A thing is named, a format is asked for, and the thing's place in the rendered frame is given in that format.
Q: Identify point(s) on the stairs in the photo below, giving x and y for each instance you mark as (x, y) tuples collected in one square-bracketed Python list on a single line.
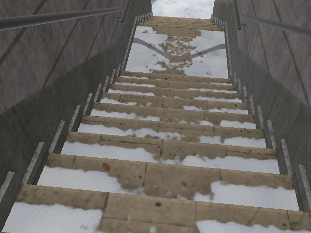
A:
[(182, 21), (162, 153)]

